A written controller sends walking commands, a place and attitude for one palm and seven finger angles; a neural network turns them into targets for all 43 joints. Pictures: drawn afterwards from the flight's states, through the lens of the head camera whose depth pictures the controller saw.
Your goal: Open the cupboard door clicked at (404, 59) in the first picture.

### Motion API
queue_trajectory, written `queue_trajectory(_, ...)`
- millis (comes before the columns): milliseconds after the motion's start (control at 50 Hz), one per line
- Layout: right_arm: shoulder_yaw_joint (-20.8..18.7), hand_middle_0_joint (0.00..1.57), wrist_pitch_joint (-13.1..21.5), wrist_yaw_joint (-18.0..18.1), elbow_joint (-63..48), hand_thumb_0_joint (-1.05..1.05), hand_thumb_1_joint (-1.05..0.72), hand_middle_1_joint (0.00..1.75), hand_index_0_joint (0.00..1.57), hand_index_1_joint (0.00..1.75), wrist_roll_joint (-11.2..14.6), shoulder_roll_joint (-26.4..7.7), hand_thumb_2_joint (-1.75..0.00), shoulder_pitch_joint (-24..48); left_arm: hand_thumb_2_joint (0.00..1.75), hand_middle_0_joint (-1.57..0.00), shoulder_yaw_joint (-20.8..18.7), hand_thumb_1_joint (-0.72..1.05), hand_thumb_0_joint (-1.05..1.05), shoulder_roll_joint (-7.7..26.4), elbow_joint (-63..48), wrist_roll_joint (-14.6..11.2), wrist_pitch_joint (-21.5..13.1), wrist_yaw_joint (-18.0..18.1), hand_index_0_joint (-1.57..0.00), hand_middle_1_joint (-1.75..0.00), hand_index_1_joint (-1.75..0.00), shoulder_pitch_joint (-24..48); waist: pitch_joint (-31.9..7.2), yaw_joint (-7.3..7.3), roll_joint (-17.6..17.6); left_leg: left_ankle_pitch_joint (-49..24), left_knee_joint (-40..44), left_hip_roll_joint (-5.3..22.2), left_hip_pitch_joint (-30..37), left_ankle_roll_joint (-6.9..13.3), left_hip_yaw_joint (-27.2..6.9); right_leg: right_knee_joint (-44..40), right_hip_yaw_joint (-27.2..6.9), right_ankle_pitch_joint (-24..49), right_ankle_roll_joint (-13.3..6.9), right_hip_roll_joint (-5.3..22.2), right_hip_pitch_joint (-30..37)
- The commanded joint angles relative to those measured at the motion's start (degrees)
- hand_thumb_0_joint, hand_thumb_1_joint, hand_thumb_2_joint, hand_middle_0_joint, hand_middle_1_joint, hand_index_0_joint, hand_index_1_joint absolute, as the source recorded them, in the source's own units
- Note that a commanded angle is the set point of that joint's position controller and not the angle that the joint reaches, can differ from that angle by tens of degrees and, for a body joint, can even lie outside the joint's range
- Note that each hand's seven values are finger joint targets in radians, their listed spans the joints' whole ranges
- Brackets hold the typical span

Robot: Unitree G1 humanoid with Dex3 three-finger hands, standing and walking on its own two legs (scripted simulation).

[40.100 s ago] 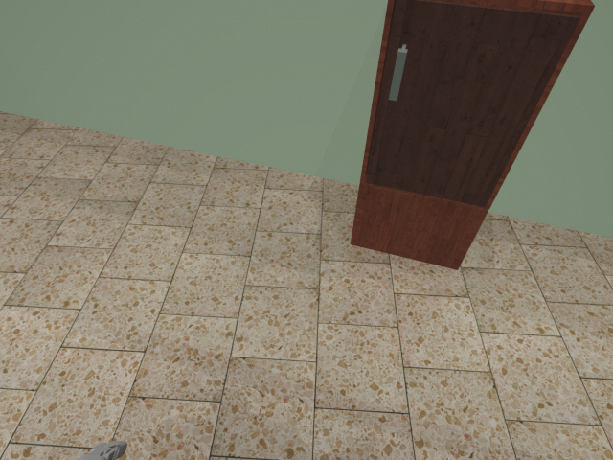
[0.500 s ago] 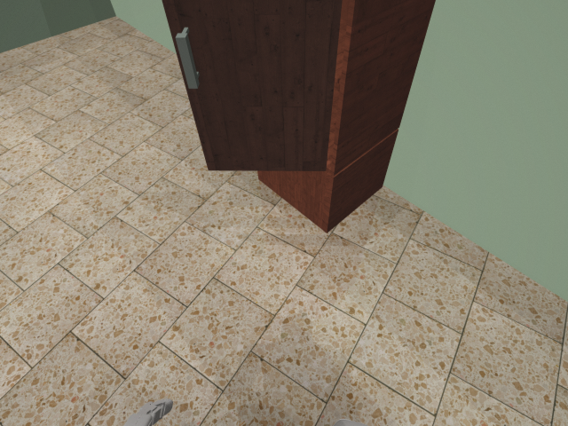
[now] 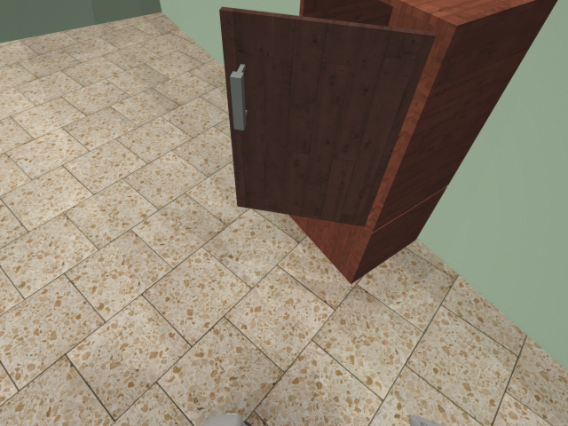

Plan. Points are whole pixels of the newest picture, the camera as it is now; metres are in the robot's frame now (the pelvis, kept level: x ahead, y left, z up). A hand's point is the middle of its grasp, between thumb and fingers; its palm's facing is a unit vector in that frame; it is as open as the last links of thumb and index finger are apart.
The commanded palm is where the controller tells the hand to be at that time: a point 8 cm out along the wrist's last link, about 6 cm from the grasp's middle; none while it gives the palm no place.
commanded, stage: take the last steps up to it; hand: left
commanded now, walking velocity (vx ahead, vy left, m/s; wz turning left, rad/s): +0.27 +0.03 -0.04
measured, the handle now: (241, 97) +0.75 +0.20 +0.04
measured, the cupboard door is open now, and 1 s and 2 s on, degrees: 45 45 45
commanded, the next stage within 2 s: come to a stop and stand still in 0.32 s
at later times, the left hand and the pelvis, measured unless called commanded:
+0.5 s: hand (200, 330) +0.29 +0.19 -0.16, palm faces -0.09 -0.97 -0.21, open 7.3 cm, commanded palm none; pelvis +0.16 +0.02 +0.00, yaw -4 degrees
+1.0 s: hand (172, 378) +0.20 +0.22 -0.17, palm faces -0.03 -0.96 -0.28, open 7.3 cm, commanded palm none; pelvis +0.17 +0.02 -0.01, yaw -3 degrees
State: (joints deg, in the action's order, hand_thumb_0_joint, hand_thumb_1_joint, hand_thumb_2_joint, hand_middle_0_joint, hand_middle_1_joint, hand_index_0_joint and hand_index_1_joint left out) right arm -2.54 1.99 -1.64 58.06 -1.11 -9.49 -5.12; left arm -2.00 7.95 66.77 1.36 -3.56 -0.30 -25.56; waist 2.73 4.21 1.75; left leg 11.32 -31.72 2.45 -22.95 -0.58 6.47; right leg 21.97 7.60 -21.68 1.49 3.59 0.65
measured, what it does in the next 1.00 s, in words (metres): walks ahead: left foot, then right foot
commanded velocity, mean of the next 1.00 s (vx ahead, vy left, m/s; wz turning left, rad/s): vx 0.00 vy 0.02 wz -0.02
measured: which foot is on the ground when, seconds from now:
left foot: up 0.00-0.00, down 0.02-1.00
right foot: down 0.00-0.02, up 0.04-0.46, down 0.48-1.00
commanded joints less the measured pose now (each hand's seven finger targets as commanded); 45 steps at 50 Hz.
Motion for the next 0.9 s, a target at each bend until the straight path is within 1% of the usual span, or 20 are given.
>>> queue_trajectory(0, -3.24, 0.2, 1.56, 2.16, 2.49, 0.0, -0.9, 0.3, 0.2, 0.3, -1.14, -15.05, -0.9, -23.37, 0.9, -0.2, -0.68, 0.9, 0.0, 4.55, -5.66, -1.01, -0.69, 0.21, -0.2, -0.3, -0.3, 0.36, -11.66, -11.01, -19.02, -4.49, 12.21, 19.94, 35.97, 10.92, -27.42, 38.04, 1.45, -9.71, -2.12, -1.88, -31.01)
queue_trajectory(20, -2.96, 0.2, 0.89, 2.79, 2.48, 0.0, -0.9, 0.3, 0.2, 0.3, -0.6, -15.05, -0.9, -23.65, 0.9, -0.2, -0.76, 0.9, 0.0, 5.31, -7.32, -0.63, -0.44, 0.54, -0.2, -0.3, -0.3, 4.02, -10.19, -11.16, -13.2, -5.14, 14.91, 22.71, 33.26, 13.93, -29.5, 47.52, -4.52, -11.8, -3.09, -0.74, -34.91)
queue_trajectory(40, -2.5, 0.2, 0.78, 2.66, 1.11, 0.0, -0.9, 0.3, 0.2, 0.3, -0.49, -13.63, -0.9, -19.12, 0.9, -0.2, -1.04, 0.9, 0.0, 4.98, -7.74, -0.31, -0.41, 0.58, -0.2, -0.3, -0.3, 5.02, -6.51, -9.09, -7.41, 2.92, 16.61, 22.12, 24.62, 14.37, -25.98, 50.62, -5.58, -9.37, -3.61, 1.31, -35.64)
queue_trajectory(120, -0.1, 0.2, 2.19, 3.14, -0.49, 0.0, -0.9, 0.3, 0.2, 0.3, -0.29, -6.02, -0.9, -11.58, 0.9, -0.2, -1.16, 0.9, 0.0, 2.81, -6.39, 0.31, 1.55, -0.33, -0.2, -0.3, -0.3, 4.11, 0.76, -4.12, -7.46, -1.44, 21.57, 14.85, 9.78, 9.56, -13.81, 46.11, -7.04, 2.9, -2.15, 4.0, -32.13)
queue_trajectory(220, -0.21, 0.2, 2.76, 3.3, 0.68, 0.0, -0.9, 0.3, 0.2, 0.3, -0.35, -5.71, -0.9, -14.24, 0.9, -0.2, -0.99, 0.9, 0.0, 2.13, -8.21, 0.12, 2.34, -0.29, -0.2, -0.3, -0.3, 7.3, -1.93, -3.61, -4.33, -16.47, 20.28, 13.1, 13.96, 10.71, -7.43, 32.51, -5.52, 7.17, -1.42, 3.18, -29.54)
queue_trajectory(300, 0.06, 0.2, 2.22, 3.25, 1.92, 0.0, -0.9, 0.3, 0.2, 0.3, -0.59, -6.1, -0.9, -15.45, 0.9, -0.2, -0.86, 0.9, 0.0, 3.39, -10.12, -0.02, 2.71, -0.31, -0.2, -0.3, -0.3, 12.61, 0.36, -4.16, -7.29, -17.61, 19.61, 13.32, 13.92, 10.5, -6.44, 23.38, -4.41, 8.2, -1.74, 2.35, -26.99)
queue_trajectory(400, 0.36, 0.2, 1.28, 3.39, 3.56, 0.0, -0.9, 0.3, 0.2, 0.3, -0.79, -6.72, -0.9, -17.31, 0.9, -0.2, -0.7, 0.9, 0.0, 4.61, -11.16, 0.04, 2.51, -0.28, -0.2, -0.3, -0.3, 15.23, 1.66, -4.12, -4.73, -15.85, 14.15, 12.22, 12.93, 8.48, -6.32, 11.66, -1.92, 8.26, -2.51, -0.64, -18.14)
queue_trajectory(440, 0.98, 0.2, 1.19, 3.58, 3.73, 0.0, -0.9, 0.3, 0.2, 0.3, 0.01, -4.77, -0.9, -16.99, 0.9, -0.2, -0.96, 0.9, 0.0, 6.89, -9.04, -0.12, 1.68, 0.4, -0.2, -0.3, -0.3, 9.55, -2.5, -1.76, -1.1, -16.18, 4.59, 6.53, 8.25, 3.47, -2.35, 4.66, -6.26, 25.72, -3.52, 1.67, -4.34)
queue_trajectory(460, 1.23, 0.2, 1.05, 3.55, 3.32, 0.0, -0.9, 0.3, 0.2, 0.3, 0.58, -3.5, -0.9, -17.26, 0.9, -0.2, -1.29, 0.9, 0.0, 9.98, -7.51, -0.34, 1.13, 1.08, -0.2, -0.3, -0.3, 5.9, -5.73, -1.17, 4.22, -5.36, 0.21, 2.63, 1.27, 0.38, -0.17, 5.38, -15.5, 43.88, -6.88, 10.12, 4.03)
queue_trajectory(480, 1.46, 0.2, 0.09, 3.55, 3.24, 0.0, -0.9, 0.3, 0.2, 0.3, 0.92, -3.3, -0.9, -18.4, 0.9, -0.2, -1.13, 0.9, 0.0, 12.31, -7.04, -0.9, 1.19, 1.55, -0.2, -0.3, -0.3, 5.71, -5.11, -2.27, 6.98, 11.79, -2.63, 0.24, 1.35, -1.66, -0.15, 2.32, -18.09, 55.44, -11.8, 17.65, 2.03)
queue_trajectory(500, 1.48, 0.2, -0.66, 3.66, 4.03, 0.0, -0.9, 0.3, 0.2, 0.3, 1.13, -2.27, -0.9, -19.6, 0.9, -0.2, -0.52, 0.9, 0.0, 12.58, -7.74, -0.89, 1.59, 1.75, -0.2, -0.3, -0.3, 7.96, -5.13, -3.35, 4.4, 19.41, -4.37, 0.48, 5.26, -1.84, -2.02, 1.65, -16.69, 57.77, -13.84, 19.15, -2.74)
queue_trajectory(560, 1.0, 0.2, -2.21, 3.97, 5.64, 0.0, -0.9, 0.3, 0.2, 0.3, 1.47, -2.61, -0.9, -20.87, 0.9, -0.2, -0.68, 0.9, 0.0, 10.86, -8.87, -1.09, 2.05, 2.97, -0.2, -0.3, -0.3, 13.47, -8.7, -4.85, 10.23, 13.31, -1.46, 1.54, 6.68, -2.01, -3.31, 5.62, -12.67, 64.75, -12.0, 14.76, -1.38)
queue_trajectory(600, 0.77, 0.2, -2.46, 3.95, 6.22, 0.0, -0.9, 0.3, 0.2, 0.3, 1.27, -2.51, -0.9, -20.65, 0.9, -0.2, -1.07, 0.9, 0.0, 10.69, -8.84, -1.39, 2.61, 3.14, -0.2, -0.3, -0.3, 14.25, -9.15, -4.98, 5.29, 3.08, 4.13, 1.55, 8.72, -2.2, -2.64, 8.56, -11.07, 62.28, -9.62, 12.91, -1.46)
queue_trajectory(640, 0.18, 0.2, -2.48, 4.1, 5.63, 0.0, -0.9, 0.3, 0.2, 0.3, 0.67, -4.32, -0.9, -19.79, 0.9, -0.2, -1.34, 0.9, 0.0, 9.83, -9.78, -1.64, 3.24, 2.92, -0.2, -0.3, -0.3, 14.56, -9.13, -4.37, -2.85, -19.66, 4.72, 4.53, 14.2, -1.15, -3.75, 10.31, -8.33, 47.2, -6.01, 8.47, -7.59)
queue_trajectory(720, -0.67, 0.2, -2.84, 4.46, 3.14, 0.0, -0.9, 0.3, 0.2, 0.3, 0.13, -5.51, -0.9, -16.44, 0.9, -0.2, -1.14, 0.9, 0.0, 7.0, -10.63, -0.87, 4.75, 2.74, -0.2, -0.3, -0.3, 15.55, -2.33, -4.11, -9.74, -31.24, 8.67, 9.71, 13.02, 3.18, -7.22, 13.13, -4.53, 18.77, -2.74, 1.55, -14.27)
queue_trajectory(780, -0.81, 0.2, -2.6, 4.49, 1.82, 0.0, -0.9, 0.3, 0.2, 0.3, -0.1, -5.62, -0.9, -13.69, 0.9, -0.2, -1.16, 0.9, 0.0, 5.43, -10.4, -0.46, 5.35, 2.51, -0.2, -0.3, -0.3, 14.18, -0.82, -3.4, -8.22, -23.39, 10.38, 10.51, 11.4, 5.5, -7.8, 12.98, -5.1, 5.83, -2.42, -0.06, -14.82)
queue_trajectory(820, -0.9, 0.2, -2.64, 4.29, 0.89, 0.0, -0.9, 0.3, 0.2, 0.3, 0.04, -5.84, -0.9, -11.51, 0.9, -0.2, -1.17, 0.9, 0.0, 6.1, -10.09, -0.25, 5.24, 2.31, -0.2, -0.3, -0.3, 12.81, -0.98, -2.89, -6.03, -13.97, 9.47, 8.54, 9.92, 4.28, -6.84, 8.7, -6.62, 12.78, -2.49, 0.99, -13.38)
queue_trajectory(840, -1.18, 0.2, -1.58, 3.56, -4.23, 0.0, -0.9, 0.3, 0.2, 0.3, 1.51, -8.3, -0.9, -4.88, 0.9, -0.2, -0.25, 0.9, 0.0, 8.19, -7.99, -0.91, 4.19, 4.61, -0.2, -0.3, -0.3, 5.74, -0.34, -1.1, -8.62, -20.23, -3.26, 8.47, 9.51, 1.71, -3.1, 6.78, -10.34, 30.22, -3.37, 6.27, -15.23)
queue_trajectory(860, -0.88, 0.2, -2.03, 3.0, -5.36, 0.0, -0.9, 0.3, 0.2, 0.3, 0.78, -4.06, -0.9, -9.74, 0.9, -0.2, -0.87, 0.9, 0.0, 11.36, -10.52, -0.43, 3.12, 4.18, -0.2, -0.3, -0.3, 8.39, -4.33, -4.16, -4.31, -0.39, -2.53, 2.61, 7.54, 0.56, -2.5, 6.02, -15.94, 29.15, -6.95, 9.83, -13.31)
queue_trajectory(880, -0.37, 0.2, -2.5, 2.74, -5.0, 0.0, -0.9, 0.3, 0.2, 0.3, 0.58, -2.68, -0.9, -10.22, 0.9, -0.2, -0.89, 0.9, 0.0, 12.21, -10.68, -0.54, 2.53, 3.5, -0.2, -0.3, -0.3, 10.81, -4.01, -4.65, -0.14, 9.8, 0.45, 1.13, 8.74, 0.56, -1.98, 3.48, -17.5, 22.92, -8.2, 11.39, -14.62)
